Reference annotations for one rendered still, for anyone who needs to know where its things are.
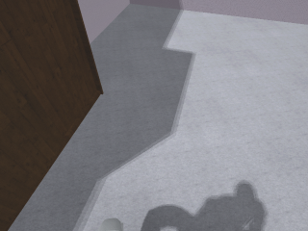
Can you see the wardrobe door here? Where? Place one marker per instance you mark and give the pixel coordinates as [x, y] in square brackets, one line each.
[42, 40]
[29, 141]

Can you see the robot left thigh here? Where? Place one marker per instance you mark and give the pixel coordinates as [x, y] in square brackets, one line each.
[111, 224]

